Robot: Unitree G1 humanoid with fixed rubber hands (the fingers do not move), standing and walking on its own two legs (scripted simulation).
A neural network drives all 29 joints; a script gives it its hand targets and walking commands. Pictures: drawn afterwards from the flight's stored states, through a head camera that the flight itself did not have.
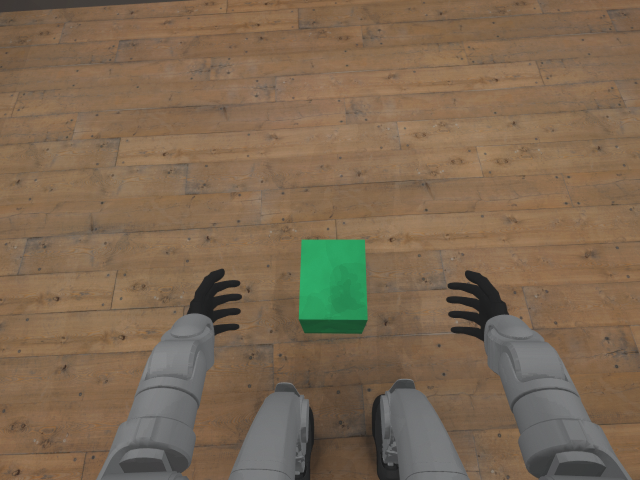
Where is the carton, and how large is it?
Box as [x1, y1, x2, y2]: [299, 240, 367, 333]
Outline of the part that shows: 301,240 299,320 304,332 361,333 367,319 364,240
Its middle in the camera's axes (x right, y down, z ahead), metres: +0.04 +0.14 +1.04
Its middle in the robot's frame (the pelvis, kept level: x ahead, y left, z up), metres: +0.49 +0.02 -0.59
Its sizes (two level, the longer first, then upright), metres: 0.205 0.163 0.203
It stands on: the floor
